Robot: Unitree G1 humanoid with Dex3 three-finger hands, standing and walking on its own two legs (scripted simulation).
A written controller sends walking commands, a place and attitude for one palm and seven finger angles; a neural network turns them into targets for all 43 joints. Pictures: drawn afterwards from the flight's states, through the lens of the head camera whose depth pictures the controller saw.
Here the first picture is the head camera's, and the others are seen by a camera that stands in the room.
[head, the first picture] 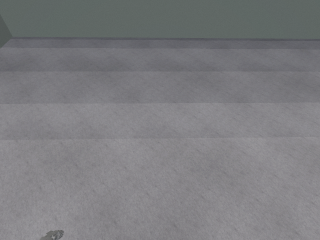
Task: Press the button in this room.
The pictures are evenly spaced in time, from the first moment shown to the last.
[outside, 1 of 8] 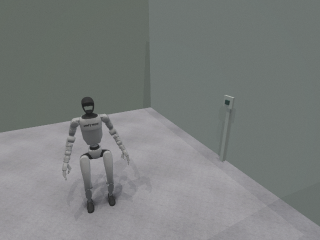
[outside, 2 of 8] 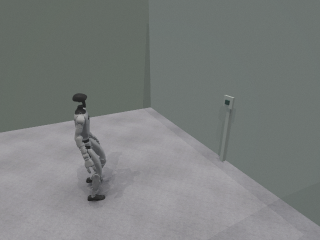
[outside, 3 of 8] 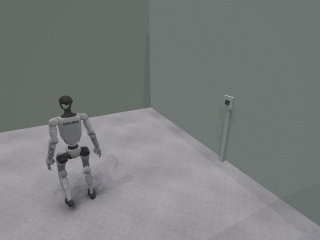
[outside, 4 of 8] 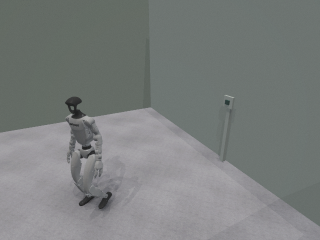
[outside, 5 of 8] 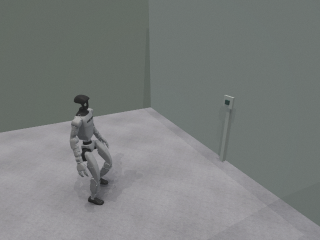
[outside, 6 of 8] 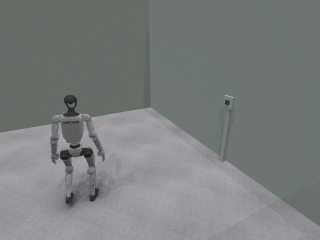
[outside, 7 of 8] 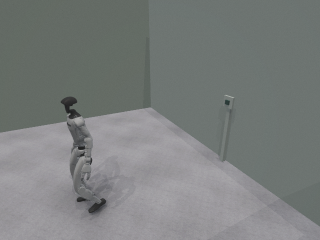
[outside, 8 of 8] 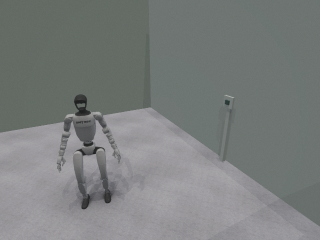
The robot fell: no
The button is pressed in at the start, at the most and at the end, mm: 0 0 0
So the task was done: no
